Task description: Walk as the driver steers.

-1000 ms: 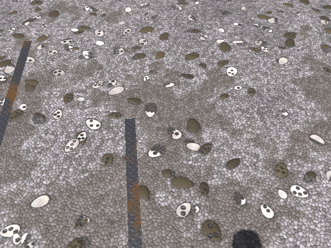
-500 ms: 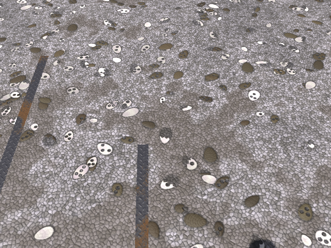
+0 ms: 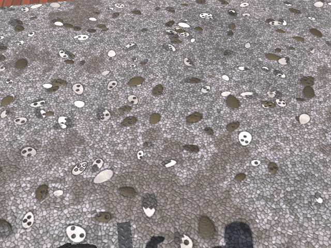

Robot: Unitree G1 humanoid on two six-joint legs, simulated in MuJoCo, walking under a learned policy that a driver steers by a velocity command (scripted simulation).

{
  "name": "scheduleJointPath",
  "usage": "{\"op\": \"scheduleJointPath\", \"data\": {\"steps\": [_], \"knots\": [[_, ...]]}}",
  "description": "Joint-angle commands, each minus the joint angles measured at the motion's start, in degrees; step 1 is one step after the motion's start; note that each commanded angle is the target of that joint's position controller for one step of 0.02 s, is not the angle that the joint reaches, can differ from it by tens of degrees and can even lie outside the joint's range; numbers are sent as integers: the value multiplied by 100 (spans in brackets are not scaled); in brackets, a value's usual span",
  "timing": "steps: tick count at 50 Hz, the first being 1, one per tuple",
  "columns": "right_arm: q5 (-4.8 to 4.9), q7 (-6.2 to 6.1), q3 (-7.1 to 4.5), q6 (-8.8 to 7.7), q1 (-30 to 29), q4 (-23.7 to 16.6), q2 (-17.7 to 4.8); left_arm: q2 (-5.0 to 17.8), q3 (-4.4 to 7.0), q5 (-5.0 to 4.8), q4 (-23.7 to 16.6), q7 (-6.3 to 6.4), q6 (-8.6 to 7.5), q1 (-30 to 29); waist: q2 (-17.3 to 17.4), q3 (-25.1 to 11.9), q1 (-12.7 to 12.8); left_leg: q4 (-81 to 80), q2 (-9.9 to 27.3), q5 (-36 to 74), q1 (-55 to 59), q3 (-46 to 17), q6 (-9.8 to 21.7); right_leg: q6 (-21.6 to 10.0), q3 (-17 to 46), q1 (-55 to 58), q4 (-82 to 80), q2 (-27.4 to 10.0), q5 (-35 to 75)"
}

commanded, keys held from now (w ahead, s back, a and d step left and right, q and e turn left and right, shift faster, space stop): w+shift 1.00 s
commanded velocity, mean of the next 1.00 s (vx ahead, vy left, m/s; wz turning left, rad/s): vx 1.00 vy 0.00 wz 0.00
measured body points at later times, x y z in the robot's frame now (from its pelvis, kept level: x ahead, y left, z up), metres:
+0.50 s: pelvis +0.48 -0.01 +0.00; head +0.52 -0.01 +0.44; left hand +0.37 +0.23 -0.14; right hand +0.73 -0.21 -0.08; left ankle +0.73 +0.13 -0.68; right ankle +0.31 -0.07 -0.73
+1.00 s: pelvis +0.98 +0.02 -0.01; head +1.02 +0.02 +0.44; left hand +1.24 +0.21 -0.09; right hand +0.86 -0.22 -0.14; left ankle +0.77 +0.09 -0.73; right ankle +1.22 -0.09 -0.69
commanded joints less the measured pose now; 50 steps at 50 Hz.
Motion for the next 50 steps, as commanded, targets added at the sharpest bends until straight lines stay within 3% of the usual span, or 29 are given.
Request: {"op": "scheduleJointPath", "data": {"steps": [1, 4, 6, 7, 8, 9, 10, 11, 12, 14, 16, 20, 23, 25, 27, 29, 30, 31, 32, 33, 34, 35, 37, 39, 43, 45, 47, 49, 50], "knots": [[35, -76, -69, -151, -88, -316, -808, 190, -52, -80, -448, -8, -55, -719, 224, 922, 197, -943, 1441, 3971, -1117, -376, 303, -146, -423, 1266, -1031, 407, 569], [-103, -190, -98, -42, 2, -251, -1163, 525, 51, -57, -408, 110, -59, -365, 669, 236, 487, 362, 1668, 7261, 266, -226, 141, -347, -622, 1840, -1319, 1052, -418], [-260, -301, -178, 137, -234, -241, -1422, 927, 238, -71, 98, 261, -54, 1443, 913, -738, 1357, 2702, 1809, 7740, 272, -191, 151, -545, -391, 3530, -1448, 1230, -1190], [-270, -302, -189, 174, -511, -320, -1376, 1172, 365, 12, 412, 363, -34, 2535, 811, -1187, 1869, 4358, 1624, 6558, -673, -115, 192, -698, -34, 4904, -1481, 827, -1635], [-175, -191, -38, 124, -364, -553, -606, 1645, 506, 176, 497, 444, -14, 3074, -344, -1736, 1611, 6674, 902, 2474, -2623, -125, 191, -1018, 1897, 6431, -1320, -681, -3246], [167, -80, 1, 3, 150, -683, -392, 1592, 541, 167, 522, 318, -13, 2811, -1464, -2284, 1037, 8100, 96, -846, -4448, -900, 126, -1653, 5112, 7312, -2575, -1582, -4129], [106, -151, -56, -17, -675, -855, -801, 1176, 500, 67, 518, 244, -46, 2225, -546, -1290, 983, 7910, 642, -166, -5046, -1046, 305, -1365, 4440, 6595, -2956, -1210, -4090], [65, -134, -58, -33, -1191, -989, -818, 804, 417, 26, 562, 213, -108, 1953, 33, -629, 885, 7548, 841, 255, -4998, -971, 313, -1237, 3558, 5636, -3098, -1061, -3410], [-8, -101, -27, -2, -1350, -1017, -676, 548, 355, 74, 627, 205, -153, 1783, 451, -238, 638, 7184, 1037, 352, -4749, -988, 297, -1064, 2982, 4837, -3257, -836, -2921], [-221, 44, 47, 182, -1241, -1086, -366, 320, 240, 23, 819, 266, -232, 1823, 208, 72, 198, 6710, 1272, 351, -4320, -991, 139, -816, 2232, 3777, -3550, -454, -2716], [-288, 135, 86, 288, -1637, -1280, -300, 416, 235, -107, 959, 275, -335, 2018, 68, 468, 119, 6329, 1481, 438, -4663, -811, -43, -778, 1790, 3403, -3878, -291, -2404], [-253, 215, 176, 256, -3070, -1850, -429, 550, 221, -173, 968, 200, -439, 2321, 134, 907, 371, 4221, 1438, 1991, -4550, -124, -176, -588, 691, 2988, -4262, 289, -384], [-130, 269, 251, 209, -3656, -2028, -414, 844, 243, -256, 1071, 238, -511, 2697, 14, 912, 566, 2851, 1124, 3028, -3634, 213, 2, -447, 481, 3350, -4729, 86, 902], [-128, 211, 211, 212, -3763, -2060, -613, 970, 234, -214, 1146, 274, -472, 2874, -87, 761, 591, 2401, 863, 2914, -3682, 365, 139, -357, 279, 4472, -4438, -15, 2428], [-181, 126, 115, 211, -3406, -1994, -857, 1213, 259, -100, 1168, 359, -377, 2914, -459, 207, 330, 2317, 438, 2119, -3231, 450, 269, -258, 215, 5333, -3443, -224, 4521], [-163, -33, -84, 231, -1547, -1453, -1253, 1456, 325, 50, 1167, 484, -192, 2661, -689, -792, -603, 2289, 227, 1301, -1476, 234, 448, -208, 160, 5290, -1109, -349, 5018], [-222, -143, -219, 265, -409, -1120, -1519, 1385, 323, 85, 1098, 507, -148, 2427, -596, -1247, -1127, 2373, 653, 776, -188, -146, 581, -202, 108, 4398, 591, -146, 3868], [-368, -224, -362, 278, 88, -1020, -2026, 571, 164, 7, 883, 416, -187, 2678, 721, -1811, -798, 2441, 2130, -553, 1196, -2004, 815, -182, 120, 2638, 2968, 574, -438], [-359, -98, -410, 283, -166, -1013, -2027, 393, 119, -357, 764, 324, -298, 3342, 1878, -2555, -210, 1097, 3045, -1290, 2110, -5267, 1452, -120, 918, 954, 4419, 1314, -3322], [-258, -25, -382, 259, -820, -1051, -1571, 768, 163, -282, 628, 396, -304, 2521, 836, -1561, -158, 784, 2636, -1345, 1402, -4547, 1202, -265, 1000, 377, 4270, 743, -2624], [-208, 4, -297, 196, -1093, -1004, -1164, 793, 161, -230, 496, 380, -314, 1916, 214, -770, -110, 691, 2448, -634, 378, -3565, 1082, -246, 886, 374, 3879, 547, -2171], [-251, 17, -240, 153, -1244, -931, -909, 648, 127, -150, 452, 346, -285, 1728, -173, -378, 114, 553, 2202, -172, -404, -2957, 924, -233, 905, 604, 3497, 358, -2066], [-193, -34, -120, 86, -1194, -729, -619, 356, 51, 44, 382, 205, -101, 1822, 99, -46, 532, 224, 1841, 5, -1511, -2217, 710, -107, 911, 1092, 3001, 126, -2049], [-63, -46, -111, -8, -1007, -576, -649, 265, 8, 101, 184, 107, 10, 1438, 286, 364, 619, -127, 1668, 222, -1857, -1798, 670, 47, 747, 763, 2573, -72, -1999], [2, 26, -103, -99, -689, -536, -755, 332, -108, 75, -390, 17, -29, 27, 202, 838, 399, -521, 1105, 2204, -2205, -716, 502, 158, 32, 764, 566, -27, -476], [72, 3, -112, -152, -398, -470, -889, 257, -189, -11, -534, -38, -75, -457, 205, 853, 224, -839, 1142, 3083, -2211, -554, 368, 74, -315, 1501, -494, 231, 313], [64, -34, -138, -165, -286, -404, -1127, 388, -186, -71, -606, -13, -74, -638, 332, 842, 229, -976, 1373, 3912, -1428, -443, 317, -68, -306, 1652, -1070, 369, 667], [21, -78, -131, -111, -122, -344, -1263, 623, -116, -17, -606, 67, -84, -614, 426, 523, 262, -383, 1483, 6000, -400, -288, 190, -218, -542, 1796, -1327, 753, 241], [-44, -132, -147, -49, -102, -314, -1374, 731, -72, 5, -565, 119, -82, -371, 622, 248, 430, 189, 1579, 7009, -28, -253, 144, -284, -561, 2048, -1315, 963, -218]]}}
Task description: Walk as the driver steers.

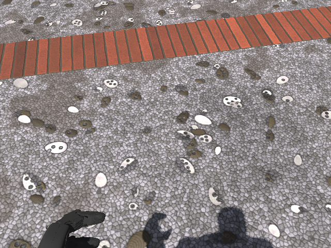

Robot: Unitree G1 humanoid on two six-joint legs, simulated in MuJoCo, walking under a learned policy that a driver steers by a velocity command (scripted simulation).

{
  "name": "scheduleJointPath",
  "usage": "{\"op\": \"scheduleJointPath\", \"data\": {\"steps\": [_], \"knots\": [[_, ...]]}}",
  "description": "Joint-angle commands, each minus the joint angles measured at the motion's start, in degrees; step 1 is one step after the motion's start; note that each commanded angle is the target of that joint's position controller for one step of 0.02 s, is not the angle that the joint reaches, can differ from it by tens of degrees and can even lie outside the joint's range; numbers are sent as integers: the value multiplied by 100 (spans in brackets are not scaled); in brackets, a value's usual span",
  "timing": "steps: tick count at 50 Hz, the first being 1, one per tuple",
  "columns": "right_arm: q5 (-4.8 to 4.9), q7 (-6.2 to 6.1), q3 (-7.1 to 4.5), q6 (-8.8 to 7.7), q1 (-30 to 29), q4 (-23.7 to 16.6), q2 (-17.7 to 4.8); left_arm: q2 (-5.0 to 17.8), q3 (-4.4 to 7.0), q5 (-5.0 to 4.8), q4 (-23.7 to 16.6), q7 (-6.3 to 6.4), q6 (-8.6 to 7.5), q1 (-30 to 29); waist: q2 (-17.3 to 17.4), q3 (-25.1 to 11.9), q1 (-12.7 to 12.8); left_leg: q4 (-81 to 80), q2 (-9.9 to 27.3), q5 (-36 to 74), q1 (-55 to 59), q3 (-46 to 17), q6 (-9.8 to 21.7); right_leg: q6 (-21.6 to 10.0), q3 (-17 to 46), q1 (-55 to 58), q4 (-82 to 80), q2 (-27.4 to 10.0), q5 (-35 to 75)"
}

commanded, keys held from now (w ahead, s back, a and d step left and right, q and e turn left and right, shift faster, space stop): w+shift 0.88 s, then w+q+shift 0.12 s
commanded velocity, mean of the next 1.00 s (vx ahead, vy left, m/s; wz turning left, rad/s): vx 1.00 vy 0.00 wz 0.03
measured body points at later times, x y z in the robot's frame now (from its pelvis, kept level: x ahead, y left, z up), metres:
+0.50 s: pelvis +0.50 +0.00 -0.01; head +0.54 +0.00 +0.44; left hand +0.39 +0.25 -0.14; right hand +0.76 -0.21 -0.08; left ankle +0.71 +0.08 -0.71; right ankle +0.25 -0.08 -0.71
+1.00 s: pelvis +1.00 -0.01 -0.01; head +1.03 -0.02 +0.43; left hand +1.24 +0.20 -0.09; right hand +0.90 -0.27 -0.15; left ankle +0.72 +0.08 -0.69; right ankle +1.16 -0.10 -0.72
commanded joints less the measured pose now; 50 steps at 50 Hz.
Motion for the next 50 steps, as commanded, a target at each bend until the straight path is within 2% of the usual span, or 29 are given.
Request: {"op": "scheduleJointPath", "data": {"steps": [1, 2, 3, 4, 5, 6, 7, 8, 11, 14, 17, 21, 22, 24, 25, 26, 27, 28, 29, 31, 33, 34, 39, 42, 45, 47, 48, 49, 50], "knots": [[-144, -162, -229, 59, -151, -230, -1318, 816, 256, 11, -73, 143, -46, 812, 726, -374, 991, 1742, 1521, 7780, -728, -66, 239, -250, -206, 2168, -76, 719, -713], [-212, -219, -260, 153, -340, -247, -1415, 1012, 365, -1, 270, 230, -33, 1917, 817, -923, 1504, 3058, 1566, 7786, -867, -37, 250, -349, -88, 3180, -84, 784, -1098], [-241, -244, -262, 206, -606, -314, -1380, 1240, 494, 49, 614, 333, -2, 3045, 744, -1349, 2044, 4703, 1394, 6753, -1625, 47, 253, -492, 229, 4385, -154, 431, -1505], [-291, -199, -150, 174, -575, -496, -761, 1735, 635, 124, 768, 425, 26, 3819, -334, -1920, 1984, 7016, 771, 2645, -2918, 40, 335, -562, 1706, 5546, 143, -934, -2565], [183, -62, -41, 77, 368, -662, -254, 1824, 699, 188, 738, 336, 36, 3396, -1947, -2678, 1083, 8839, -146, -833, -5194, -734, 147, -1467, 5365, 6945, -1204, -2104, -3611], [68, -139, -98, 66, -485, -764, -782, 1308, 681, 66, 647, 254, 30, 2741, -550, -1757, 1146, 8644, 450, -139, -5845, -880, 335, -1209, 4827, 6260, -1639, -1683, -3863], [35, -116, -116, 50, -1155, -923, -822, 963, 602, 23, 710, 231, -31, 2462, -55, -916, 1086, 8235, 628, 336, -5887, -775, 321, -1080, 3830, 5261, -1744, -1479, -3122], [-27, -88, -79, 66, -1316, -972, -670, 702, 553, 75, 819, 211, -75, 2336, 425, -458, 837, 7877, 809, 439, -5642, -791, 298, -950, 3206, 4409, -1903, -1256, -2502], [-247, 107, 20, 319, -1329, -1090, -284, 411, 429, -36, 1109, 276, -207, 2453, 44, 25, 325, 7128, 1138, 410, -5141, -769, 82, -653, 2182, 3021, -2400, -751, -2374], [-290, 199, 82, 376, -2363, -1560, -343, 605, 452, -122, 1201, 225, -319, 2705, -85, 567, 406, 6085, 1355, 1079, -5707, -314, -91, -632, 1481, 2663, -2903, -488, -1431], [-215, 279, 189, 286, -3245, -1890, -295, 678, 456, -197, 1200, 191, -395, 2872, 15, 706, 580, 4105, 1166, 2489, -4924, 168, -67, -417, 752, 2390, -3141, -110, -69], [-108, 242, 180, 286, -3597, -1974, -471, 1028, 478, -222, 1345, 236, -422, 3277, -103, 446, 724, 3099, 674, 3134, -4457, 518, 196, -226, 471, 3906, -3182, -408, 2493], [-173, 200, 156, 253, -3553, -2001, -574, 1158, 493, -184, 1381, 269, -384, 3350, -311, 357, 661, 2954, 528, 2754, -4378, 573, 289, -180, 430, 4345, -2720, -550, 3609], [-215, 78, 9, 244, -2625, -1777, -901, 1363, 537, -20, 1456, 386, -226, 3333, -653, -365, 120, 2930, 160, 1881, -3405, 488, 458, -98, 400, 4883, -1231, -734, 4962], [-195, -10, -112, 263, -1444, -1390, -1116, 1455, 568, 52, 1422, 451, -122, 3135, -695, -974, -420, 2907, 72, 1517, -2261, 432, 535, -71, 334, 4668, 134, -718, 4776], [-261, -115, -255, 300, -293, -1076, -1421, 1326, 544, 98, 1342, 475, -85, 2953, -583, -1485, -928, 3087, 581, 896, -903, -78, 682, -57, 293, 3712, 1912, -531, 3607], [-452, -171, -447, 300, -23, -1045, -2052, 282, 334, -69, 1099, 340, -118, 3692, 1197, -2322, -216, 3051, 2455, -98, 976, -2713, 1300, 88, 361, 1522, 4587, 346, -1590], [-291, -47, -459, 337, -84, -1030, -1773, 626, 379, -282, 1070, 318, -227, 3655, 1240, -2966, -258, 1716, 2826, -1059, 1450, -5107, 1625, 43, 1132, 328, 5652, 857, -3322], [-254, -21, -429, 303, -766, -1016, -1480, 811, 408, -256, 805, 370, -240, 2727, 603, -1612, -84, 1465, 2471, -828, 541, -4049, 1350, -53, 1143, -328, 5521, 320, -2633], [-254, 10, -293, 208, -1153, -876, -848, 639, 356, -136, 669, 306, -221, 2185, -143, -531, 270, 1196, 2022, 272, -1263, -2628, 1037, -42, 1121, 2, 4730, -52, -2214], [-194, -29, -163, 148, -1167, -695, -485, 369, 289, 34, 635, 176, -16, 2323, 76, -222, 711, 815, 1662, 188, -2413, -1918, 813, 94, 1137, 577, 4226, -262, -2212], [-123, -35, -157, 98, -1108, -632, -487, 274, 263, 64, 566, 117, 53, 2248, 173, -49, 791, 606, 1562, 108, -2636, -1717, 782, 164, 1076, 496, 4009, -349, -2215], [-16, 53, -180, -48, -793, -549, -668, 340, 142, 73, -131, -9, 46, 561, 159, 688, 606, -28, 994, 1837, -3164, -515, 708, 356, 352, 277, 1632, -482, -541], [65, 28, -233, -128, -452, -465, -989, 293, 70, -47, -301, -68, -1, 15, 222, 688, 438, -524, 1214, 3034, -2821, -327, 606, 182, 36, 1177, 363, -189, 548], [6, -23, -219, -63, -218, -333, -1135, 568, 147, 5, -365, 37, -16, -83, 322, 389, 449, 153, 1361, 5647, -1315, -127, 447, -40, -160, 1277, -122, 234, 156], [-130, -131, -269, 69, -289, -301, -1441, 922, 305, 31, -170, 173, -19, 920, 667, -421, 1043, 1757, 1556, 7276, -883, -274, 377, -159, 60, 2387, -63, 578, -861], [-176, -186, -303, 163, -493, -331, -1566, 1105, 415, 29, 190, 271, -20, 2113, 678, -1000, 1623, 3198, 1494, 6913, -1206, -284, 354, -197, 172, 3558, -177, 588, -1282], [-217, -192, -254, 182, -608, -453, -1307, 1447, 551, 122, 458, 383, -15, 3174, 498, -1565, 2007, 4936, 1264, 5353, -2311, -280, 366, -239, 857, 4975, 51, -145, -2115], [25, -76, -15, 157, 301, -690, -131, 2041, 722, 377, 432, 411, -47, 3309, -1276, -2519, 1204, 7462, 395, 359, -4516, -287, 237, -752, 3725, 6734, -360, -2139, -3874]]}}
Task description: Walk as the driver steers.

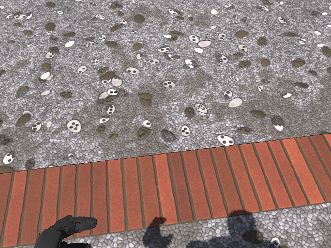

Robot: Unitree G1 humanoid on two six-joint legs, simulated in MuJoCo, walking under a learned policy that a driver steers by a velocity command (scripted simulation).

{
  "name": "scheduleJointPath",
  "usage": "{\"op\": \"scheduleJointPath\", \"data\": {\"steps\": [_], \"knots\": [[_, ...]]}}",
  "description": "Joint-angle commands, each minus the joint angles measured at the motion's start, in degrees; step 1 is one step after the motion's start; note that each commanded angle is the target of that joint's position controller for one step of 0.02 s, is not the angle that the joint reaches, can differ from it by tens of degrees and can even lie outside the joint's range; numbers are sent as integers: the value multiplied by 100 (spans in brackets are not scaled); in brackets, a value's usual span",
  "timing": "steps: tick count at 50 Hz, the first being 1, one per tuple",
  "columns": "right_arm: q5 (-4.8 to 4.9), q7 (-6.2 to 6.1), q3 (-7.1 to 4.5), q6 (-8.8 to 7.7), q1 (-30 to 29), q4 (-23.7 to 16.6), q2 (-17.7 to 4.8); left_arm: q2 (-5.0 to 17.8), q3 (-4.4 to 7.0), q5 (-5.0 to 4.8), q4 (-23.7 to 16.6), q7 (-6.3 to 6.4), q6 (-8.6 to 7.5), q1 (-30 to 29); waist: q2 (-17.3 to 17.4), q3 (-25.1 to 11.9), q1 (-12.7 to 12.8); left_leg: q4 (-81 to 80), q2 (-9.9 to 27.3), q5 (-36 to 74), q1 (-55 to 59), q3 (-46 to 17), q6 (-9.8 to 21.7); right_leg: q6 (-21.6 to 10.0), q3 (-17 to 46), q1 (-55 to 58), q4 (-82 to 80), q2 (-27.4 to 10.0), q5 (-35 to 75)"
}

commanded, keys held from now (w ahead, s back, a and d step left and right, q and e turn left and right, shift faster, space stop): w+q+shift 0.80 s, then w+e+shift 0.20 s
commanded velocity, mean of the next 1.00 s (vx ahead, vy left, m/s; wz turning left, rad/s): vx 1.00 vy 0.00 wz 0.72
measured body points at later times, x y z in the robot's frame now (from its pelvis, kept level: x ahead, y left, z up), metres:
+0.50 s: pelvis +0.46 +0.06 -0.01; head +0.48 +0.07 +0.44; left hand +0.39 +0.32 -0.15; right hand +0.69 -0.15 -0.12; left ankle +0.55 +0.10 -0.71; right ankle +0.26 -0.12 -0.57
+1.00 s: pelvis +0.91 +0.22 -0.09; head +0.92 +0.23 +0.36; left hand +0.81 +0.53 -0.19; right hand +1.15 +0.02 -0.21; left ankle +0.64 +0.16 -0.57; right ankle +1.02 +0.19 -0.82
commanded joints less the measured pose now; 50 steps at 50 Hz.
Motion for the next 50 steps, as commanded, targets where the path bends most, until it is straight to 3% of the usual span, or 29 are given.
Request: {"op": "scheduleJointPath", "data": {"steps": [1, 2, 4, 8, 11, 15, 18, 20, 21, 22, 23, 24, 25, 26, 27, 30, 32, 34, 35, 37, 38, 40, 44, 45, 46, 47, 48, 49, 50], "knots": [[278, -20, -91, -104, 306, -671, -618, 1603, 646, 71, 455, 86, 51, 2969, -1130, -2928, 1179, 5369, -61, 212, -4551, -602, 368, -855, 5271, 5898, -1585, -2580, -3752], [237, -59, -150, -80, -536, -846, -811, 1198, 576, 41, 455, 68, 14, 2312, -593, -1591, 1018, 5244, 365, 927, -5025, -564, 393, -603, 4081, 4888, -1732, -2249, -3534], [112, 40, -118, 12, -998, -886, -586, 699, 482, 22, 586, 52, -77, 1933, 81, -490, 757, 4654, 748, 1340, -4707, -542, 374, -264, 2477, 3265, -2049, -1805, -1891], [-44, 229, -91, 412, -1209, -1190, -165, 370, 396, -221, 934, 39, -223, 2106, -311, 49, 279, 4349, 1093, 1450, -4790, -405, 196, 92, 806, 2354, -2446, -1531, -957], [-31, 309, -22, 481, -2059, -1610, -87, 378, 394, -179, 981, 29, -304, 2119, -341, 440, 271, 3575, 1018, 2403, -5004, 37, 178, 311, -383, 2034, -2658, -1116, 268], [-24, 420, 19, 426, -2825, -1923, -224, 650, 401, -209, 1048, 132, -318, 2418, -113, 698, 329, 1779, 678, 3235, -4695, 756, 444, 515, -1202, 2556, -2720, -981, 2131], [-2, 448, -41, 396, -2641, -1881, -463, 1069, 457, -233, 979, 297, -191, 2573, -385, 310, 103, 1193, 71, 3071, -3919, 1267, 699, 630, -1434, 3505, -1853, -1175, 5316], [33, 375, -193, 420, -1402, -1590, -814, 1447, 580, -166, 825, 405, 21, 2278, -698, -370, -623, 1237, -276, 2324, -2611, 1223, 879, 567, -1348, 3643, -241, -1427, 6696], [29, 291, -350, 442, -250, -1267, -1072, 1557, 637, -124, 684, 397, 135, 1953, -693, -876, -1156, 1216, -353, 1824, -1461, 976, 1042, 449, -1177, 3265, 1222, -1518, 6538], [49, 163, -535, 449, 623, -968, -1313, 1549, 674, -125, 598, 319, 213, 1713, -346, -1143, -1492, 683, -330, 1393, -282, 451, 1243, 386, -1087, 2441, 3275, -1235, 4804], [138, 59, -644, 511, 12, -941, -1577, 743, 491, -110, 381, 181, 170, 1440, 1199, -367, -881, 277, 316, 1443, -169, -888, 1448, 522, -898, 641, 5453, -27, -1326], [-75, 94, -708, 561, -429, -1214, -2114, 497, 392, -228, -390, 160, 23, 1796, 1568, -1213, -71, -502, 1300, 1626, 1331, -3935, 2641, 800, 314, -1486, 6646, 411, -2566], [-87, 23, -720, 552, -427, -1368, -1948, 659, 312, -159, -528, 165, -172, 1412, 585, -1313, -284, -1558, 1752, 611, 1237, -4937, 2638, 749, 981, -2061, 6329, 118, -2268], [-68, -33, -637, 503, -452, -1255, -1505, 820, 322, -150, -447, 158, -259, 1311, -314, -619, -67, -1791, 1658, 426, 348, -4622, 2339, 704, 1078, -1924, 5660, -177, -1981], [-41, -47, -565, 434, -603, -1189, -1288, 787, 315, -86, -421, 155, -240, 1248, -639, -231, 270, -1799, 1413, 692, -583, -4101, 2075, 727, 1063, -1517, 5021, -379, -1876], [48, -63, -413, 160, -985, -1315, -1052, 692, 249, 118, -420, 124, 176, 1237, -668, 132, 740, -1910, 686, 1323, -2561, -2870, 1742, 998, 956, -345, 3660, -682, -1978], [78, -23, -453, 55, -1072, -1402, -1231, 660, 197, 65, -733, 67, 242, 533, -487, 414, 616, -2159, 205, 1759, -3428, -2313, 1611, 1103, 637, 277, 2157, -634, -1263], [49, 40, -493, 43, -1059, -1385, -1292, 292, 74, -25, -862, -22, 231, 345, -98, 153, 436, -1967, -125, 3320, -3770, -1874, 1277, 1017, 214, 1284, 1567, -264, 360], [52, 79, -520, 47, -861, -1314, -1313, 449, 157, -102, -787, -4, 187, 511, 14, -124, 342, -1597, -182, 3701, -3326, -1812, 1139, 858, 417, 1292, 1420, -243, 1338], [124, 37, -561, 65, -434, -1179, -1326, 807, 268, -55, -936, 29, 85, 207, 22, -339, 43, -817, -104, 3511, -1921, -2090, 1029, 691, 815, 301, 765, -200, 1712], [124, 23, -563, 98, -373, -1153, -1278, 778, 232, -1, -1094, -7, 69, -97, 220, -262, -96, -593, -95, 2963, -1696, -2267, 961, 671, 920, 225, 315, -159, 1764], [26, -19, -527, 142, -349, -1224, -1165, 732, 224, -108, -1265, -29, 40, -445, 310, -44, -278, -400, -87, 2236, -1715, -2643, 824, 715, 1000, 500, -418, -20, 1684], [-199, -206, -416, 55, -453, -1135, -1145, 1017, 413, -200, -741, 96, -75, 998, 367, -310, 229, 1143, -76, 3369, -349, -2302, 654, 466, 961, 1157, -1595, -501, 2621], [-252, -233, -399, 97, -635, -1181, -1225, 1195, 519, -271, -348, 149, -59, 1817, 282, -606, 586, 2120, -60, 3998, -166, -2144, 643, 415, 772, 1714, -1650, -429, 2468], [-145, -212, -397, 141, -867, -1261, -1248, 1362, 650, -250, 81, 173, -27, 2946, 30, -823, 1152, 3540, -117, 4337, -548, -1761, 574, 386, 484, 2700, -1680, -351, 2140], [-84, -179, -393, 116, -1172, -1312, -1049, 1407, 698, -206, 349, 161, 51, 3812, -666, -1063, 1638, 6172, -731, 2278, -2043, -1354, 437, 168, 888, 4006, -1063, -590, 1236], [13, -201, -165, 41, -631, -1517, -141, 1326, 611, 19, 541, 22, 105, 4194, -2320, -1181, 958, 8452, -1155, -1757, -5127, -1289, 201, -232, 1987, 6091, 1202, -1263, 3038], [196, -226, 8, -43, -105, -1703, -185, 1678, 749, -30, 505, -64, 174, 4154, -3006, -2214, 844, 9202, -1141, -1692, -6778, -1091, 167, -1501, 4972, 7088, -281, -2310, 85], [-67, -235, 60, -27, -814, -1707, -478, 1085, 713, -48, 309, 20, 216, 3333, -1387, -1486, 789, 8427, -331, -744, -7580, -612, 221, -1701, 5873, 6203, -1761, -2382, -2729]]}}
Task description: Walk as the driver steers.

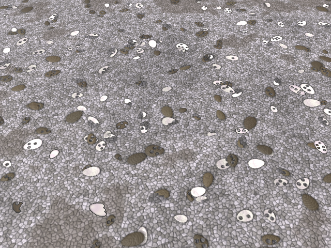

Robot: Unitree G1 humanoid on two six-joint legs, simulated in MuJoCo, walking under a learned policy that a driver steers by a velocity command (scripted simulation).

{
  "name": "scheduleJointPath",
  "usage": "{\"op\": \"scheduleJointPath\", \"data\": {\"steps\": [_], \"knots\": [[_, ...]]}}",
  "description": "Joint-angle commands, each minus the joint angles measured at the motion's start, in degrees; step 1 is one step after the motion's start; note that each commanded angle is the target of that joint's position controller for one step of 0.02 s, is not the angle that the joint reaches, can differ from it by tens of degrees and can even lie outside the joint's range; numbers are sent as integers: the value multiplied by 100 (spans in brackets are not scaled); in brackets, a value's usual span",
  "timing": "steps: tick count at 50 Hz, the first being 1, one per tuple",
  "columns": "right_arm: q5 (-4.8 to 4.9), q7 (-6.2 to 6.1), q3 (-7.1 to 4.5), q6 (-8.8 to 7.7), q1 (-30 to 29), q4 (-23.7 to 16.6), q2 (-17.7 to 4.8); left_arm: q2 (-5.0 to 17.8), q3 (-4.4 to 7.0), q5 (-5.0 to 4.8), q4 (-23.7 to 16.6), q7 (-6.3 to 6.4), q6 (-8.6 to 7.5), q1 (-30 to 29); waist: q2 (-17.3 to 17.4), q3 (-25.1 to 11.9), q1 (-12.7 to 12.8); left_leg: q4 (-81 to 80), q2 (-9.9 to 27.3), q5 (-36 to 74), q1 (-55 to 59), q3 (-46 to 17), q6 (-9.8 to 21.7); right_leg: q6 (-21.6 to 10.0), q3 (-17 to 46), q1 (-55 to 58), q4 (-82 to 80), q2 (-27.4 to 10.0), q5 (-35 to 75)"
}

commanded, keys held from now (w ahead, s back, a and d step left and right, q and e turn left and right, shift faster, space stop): w+e+shift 1.00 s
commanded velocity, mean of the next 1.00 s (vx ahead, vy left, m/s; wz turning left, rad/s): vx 1.00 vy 0.00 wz -0.79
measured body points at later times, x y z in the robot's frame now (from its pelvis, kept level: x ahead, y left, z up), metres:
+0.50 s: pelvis +0.44 -0.05 +0.01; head +0.47 -0.06 +0.46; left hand +0.61 +0.21 -0.11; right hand +0.46 -0.35 -0.09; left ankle +0.47 +0.07 -0.73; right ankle +0.34 -0.12 -0.62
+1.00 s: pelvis +0.83 -0.30 +0.01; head +0.85 -0.32 +0.46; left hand +1.04 -0.11 -0.12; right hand +0.81 -0.61 -0.06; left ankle +1.06 -0.26 -0.65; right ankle +0.76 -0.28 -0.73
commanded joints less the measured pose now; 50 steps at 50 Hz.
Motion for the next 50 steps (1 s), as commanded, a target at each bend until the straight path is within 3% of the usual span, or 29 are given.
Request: {"op": "scheduleJointPath", "data": {"steps": [1, 3, 4, 6, 9, 11, 13, 15, 16, 17, 18, 19, 20, 22, 24, 26, 28, 31, 33, 35, 37, 38, 39, 40, 41, 42, 43, 46, 50], "knots": [[-297, 69, 260, -237, -884, -948, -177, 317, 143, -12, 94, 16, 71, 1367, -20, -230, 525, 852, 925, 1193, -5055, 426, -163, -1742, 4740, 3564, -1853, -2342, -1898], [-582, 284, 334, -164, -1499, -1193, -20, 388, 62, -85, 550, 44, -50, 1558, 497, 590, 243, -549, 1279, 1219, -4145, 407, -363, -1491, 3855, 1323, -1650, -1770, -619], [-602, 339, 416, -53, -1647, -1337, 187, 371, 39, -84, 762, 14, -87, 1779, 126, 772, 156, -645, 1376, 771, -4117, 459, -387, -1443, 3698, 757, -1675, -1596, -682], [-314, 343, 556, -110, -2366, -1835, 230, 335, 21, -135, 757, 55, -199, 1523, -351, 1089, -10, -2566, 1558, 2192, -4036, 636, -617, -1288, 3087, 142, -2272, -1100, -26], [-156, 490, 676, -162, -2586, -1845, 442, 386, 71, -328, 637, 54, -153, 1308, -475, 629, 80, -5048, 1260, 4646, -680, 970, -741, -1007, 2013, -1231, -2833, -613, 1735], [-117, 446, 641, -124, -2712, -1801, 334, 487, 140, -423, 675, -9, -153, 1603, -388, 538, 315, -5688, 1058, 4723, -609, 1108, -747, -943, 2018, -168, -2683, -708, 2625], [-114, 339, 577, -127, -2852, -1831, 246, 384, 136, -352, 798, 25, -68, 1969, -357, 470, 486, -6452, 902, 4236, -785, 1138, -711, -777, 2069, 1082, -1957, -740, 3531], [-101, 217, 425, -208, -2021, -1602, 23, 560, 175, -240, 934, 37, 14, 2207, -502, -324, 163, -6853, 674, 3274, 271, 1172, -585, -588, 1933, 1685, -149, -671, 4595], [-126, 122, 302, -280, -1076, -1396, -204, 585, 204, -253, 874, 7, 5, 2020, -560, -832, -297, -6691, 1104, 3024, 1647, 832, -442, -536, 1876, 928, 1111, -481, 3892], [-268, 9, 105, -319, 208, -1263, -696, 258, 151, -272, 619, 23, -88, 1802, -52, -1781, -785, -6523, 2484, 1352, 3121, -514, -143, -569, 1500, 1, 2778, -314, 2130], [-334, 67, 14, -288, 260, -1145, -912, -417, -57, -549, 414, 77, -26, 2390, 1462, -2798, -411, -7172, 4141, 444, 4577, -3348, 608, -398, 850, -1765, 4608, 106, -1774], [-202, 74, -28, -188, 38, -1163, -544, 210, 58, -319, 359, 111, 73, 1613, 715, -2109, -506, -7628, 3692, -440, 3746, -3484, 531, -485, 578, -2431, 4918, -342, -1140], [-196, 80, 78, -196, -323, -1095, -90, 280, 114, -193, 273, 56, 113, 937, 331, -998, -482, -7774, 3344, 288, 2800, -2396, 338, -463, 467, -2617, 4634, -515, -616], [-246, 105, 110, -230, -382, -832, 118, 13, 92, -23, 155, -85, 217, 559, 128, -91, -210, -8053, 3012, 2012, 1548, -1149, 237, -404, 397, -2424, 4389, -796, -514], [-104, 165, 115, -315, -290, -540, 242, -284, 39, 8, -55, -190, 398, 356, 367, 265, 83, -8362, 2880, 2432, 883, -330, 63, -344, 369, -2328, 4186, -1006, -601], [-4, 200, 113, -384, -288, -398, 287, -339, -10, 27, -368, -286, 497, -132, 439, 374, 216, -8587, 2869, 3102, 803, 334, -40, -327, 289, -2636, 4082, -1138, -296], [-3, 191, 98, -435, -549, -370, 213, -264, -59, 9, -665, -378, 489, -519, 478, 486, 402, -8772, 2582, 3686, 502, 1256, -230, -322, 165, -2529, 3548, -1136, 452], [2, 193, 26, -474, -655, -341, -135, -93, -138, -10, -891, -525, 455, -1056, 161, 743, 439, -9099, 2146, 4447, -96, 2358, -449, -483, -532, -1261, 1856, -826, 1669], [2, 181, -32, -466, -266, -265, -470, 60, -126, -24, -892, -537, 426, -1157, 63, 654, 412, -8633, 2177, 6737, 418, 2587, -484, -694, -1007, -669, 1412, -398, 1659], [-16, 130, -131, -318, -129, -346, -918, 331, -48, -51, -726, -462, 401, -535, 339, 148, 818, -7331, 2377, 8986, 1055, 2589, -504, -887, -1192, 42, 1332, 10, 939], [-86, 103, -173, -109, -353, -507, -1114, 774, 190, -37, -143, -300, 397, 1485, 306, -834, 1768, -4481, 2569, 8931, 438, 2383, -454, -1212, -799, 2343, 1048, 291, 280], [-156, 185, -108, -64, -178, -449, -776, 1061, 335, -70, 42, -150, 427, 1595, -387, -753, 1570, -2395, 1863, 4581, -794, 2338, -588, -1356, -158, 3292, 749, 78, -178], [-172, 254, 101, -106, 302, -965, -5, 1779, 431, 9, -235, -88, 522, 826, -1828, -870, 551, -67, 994, 606, -2964, 2001, -932, -2056, 2794, 4175, 207, -1324, 151], [-143, 243, 86, -254, -266, -1417, -458, 1896, 500, -29, -465, -70, 568, 1118, -1116, -1738, 965, 134, 971, 1007, -3800, 722, -897, -2578, 4532, 4680, -1044, -1780, -992], [-143, 240, 119, -362, -751, -1508, -523, 1703, 477, -64, -359, -1, 534, 1038, -534, -954, 901, -372, 1264, 1388, -4068, 532, -846, -2352, 4566, 3999, -1628, -1822, -1272], [-152, 226, 155, -391, -775, -1450, -495, 1397, 397, -81, -272, 41, 466, 880, -15, -204, 567, -1070, 1500, 1661, -3805, 559, -839, -2108, 4084, 2985, -1694, -1637, -803], [-230, 209, 194, -332, -788, -1425, -409, 1256, 344, -103, -249, 84, 375, 688, 132, 47, 306, -1507, 1643, 1607, -3353, 542, -889, -1967, 3547, 2168, -1668, -1327, -281], [-329, 226, 218, 18, -643, -1411, -315, 890, 188, -151, -281, 67, 160, 457, 212, 369, -128, -2689, 1845, 1241, -2497, 622, -1132, -1928, 2615, 629, -1867, -815, 428], [-148, 345, 375, 45, -1955, -1948, 60, 927, 247, -164, -290, 3, 28, 460, -93, 695, 175, -4941, 1653, 3314, -1709, 930, -1176, -1570, 2046, -229, -2177, -235, 929]]}}
Keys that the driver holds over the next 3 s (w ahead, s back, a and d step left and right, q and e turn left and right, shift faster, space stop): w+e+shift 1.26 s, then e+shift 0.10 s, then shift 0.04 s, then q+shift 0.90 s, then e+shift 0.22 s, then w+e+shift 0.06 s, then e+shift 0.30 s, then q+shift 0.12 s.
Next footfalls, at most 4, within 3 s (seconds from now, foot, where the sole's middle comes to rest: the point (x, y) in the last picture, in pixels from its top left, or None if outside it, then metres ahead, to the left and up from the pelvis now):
0.34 left None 0.51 0.07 -0.76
0.76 right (236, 185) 0.79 -0.30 -0.76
1.16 left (254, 116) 1.21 -0.48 -0.76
1.58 right None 1.12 -0.88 -0.76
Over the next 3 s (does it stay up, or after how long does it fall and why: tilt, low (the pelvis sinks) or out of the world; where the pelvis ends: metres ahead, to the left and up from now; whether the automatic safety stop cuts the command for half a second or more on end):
stays up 1.26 -0.90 0.00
